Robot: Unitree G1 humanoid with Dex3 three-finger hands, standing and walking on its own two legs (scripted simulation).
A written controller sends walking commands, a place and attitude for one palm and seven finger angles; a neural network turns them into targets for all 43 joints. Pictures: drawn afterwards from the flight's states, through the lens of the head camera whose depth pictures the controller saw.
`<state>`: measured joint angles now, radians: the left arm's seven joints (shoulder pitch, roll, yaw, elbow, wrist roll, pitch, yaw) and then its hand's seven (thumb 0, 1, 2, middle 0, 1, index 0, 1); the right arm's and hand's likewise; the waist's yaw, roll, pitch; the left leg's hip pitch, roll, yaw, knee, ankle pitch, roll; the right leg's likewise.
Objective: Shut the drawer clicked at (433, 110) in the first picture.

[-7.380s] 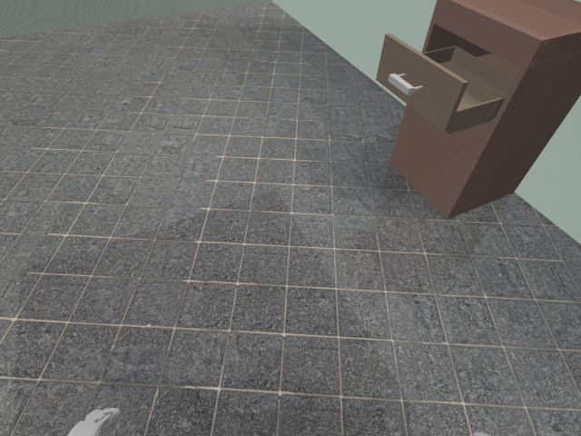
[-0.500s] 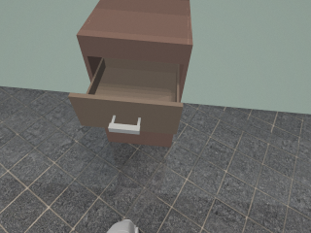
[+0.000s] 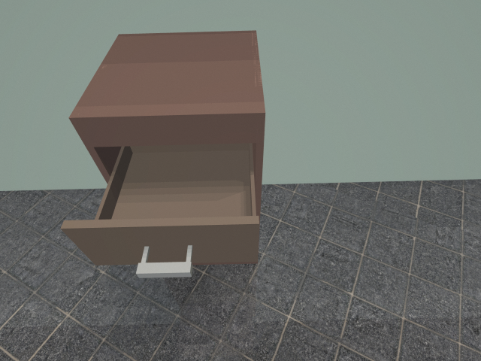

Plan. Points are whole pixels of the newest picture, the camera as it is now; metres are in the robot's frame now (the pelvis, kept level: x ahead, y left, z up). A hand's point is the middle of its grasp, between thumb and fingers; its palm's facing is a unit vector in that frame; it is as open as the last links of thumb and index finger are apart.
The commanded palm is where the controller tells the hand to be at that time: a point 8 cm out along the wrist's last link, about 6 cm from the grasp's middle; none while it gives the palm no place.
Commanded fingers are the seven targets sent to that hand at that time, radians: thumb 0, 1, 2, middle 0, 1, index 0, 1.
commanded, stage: come to a stop and stand still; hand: left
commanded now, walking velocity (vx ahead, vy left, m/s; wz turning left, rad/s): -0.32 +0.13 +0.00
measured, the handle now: (166, 260) +0.34 +0.18 -0.13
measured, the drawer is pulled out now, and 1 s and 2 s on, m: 0.24 0.24 0.24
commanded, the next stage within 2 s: look again from close up in 1.48 s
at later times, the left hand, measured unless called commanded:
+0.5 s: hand out of the picture -0.04 +0.26 -0.17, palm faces +0.11 -0.97 -0.19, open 7.4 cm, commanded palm none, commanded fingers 0.00 0.90 0.90 -0.20 -0.30 -0.20 -0.30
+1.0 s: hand out of the picture -0.05 +0.19 -0.17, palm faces +0.02 -0.97 -0.22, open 7.3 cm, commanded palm none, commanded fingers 0.00 0.90 0.90 -0.20 -0.30 -0.20 -0.30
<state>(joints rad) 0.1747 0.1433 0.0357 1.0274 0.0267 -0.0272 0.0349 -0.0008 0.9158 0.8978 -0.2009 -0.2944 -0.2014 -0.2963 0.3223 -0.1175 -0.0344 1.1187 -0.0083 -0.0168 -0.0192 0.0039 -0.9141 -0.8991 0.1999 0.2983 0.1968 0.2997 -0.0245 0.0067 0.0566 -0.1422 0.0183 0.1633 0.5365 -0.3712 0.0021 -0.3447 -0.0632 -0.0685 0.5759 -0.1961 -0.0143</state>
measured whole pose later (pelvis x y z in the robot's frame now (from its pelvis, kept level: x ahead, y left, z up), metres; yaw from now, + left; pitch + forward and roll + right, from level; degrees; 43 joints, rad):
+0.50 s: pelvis -0.06 +0.06 +0.01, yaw +2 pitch -2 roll -1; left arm 0.25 0.22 0.07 1.06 0.03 0.05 0.02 0.00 0.91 0.90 -0.20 -0.29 -0.20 -0.30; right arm 0.29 -0.13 -0.02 1.05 -0.03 0.01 -0.02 0.00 -0.91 -0.90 0.20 0.30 0.19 0.30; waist 0.01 -0.05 -0.01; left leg -0.18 0.01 0.03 0.45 -0.25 0.02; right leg -0.45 0.00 0.03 0.93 -0.30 0.02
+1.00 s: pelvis -0.06 +0.02 +0.00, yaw +1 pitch -1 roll +0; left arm 0.28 0.14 0.00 1.10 0.02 -0.02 0.06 0.02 0.94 0.90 -0.21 -0.30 -0.21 -0.30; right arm 0.34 -0.13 0.01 1.09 -0.02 -0.02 -0.01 0.01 -0.91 -0.90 0.20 0.30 0.19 0.30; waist -0.03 0.02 0.02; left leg -0.24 0.02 0.05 0.59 -0.32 0.01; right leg -0.18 0.02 -0.05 0.57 -0.37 -0.03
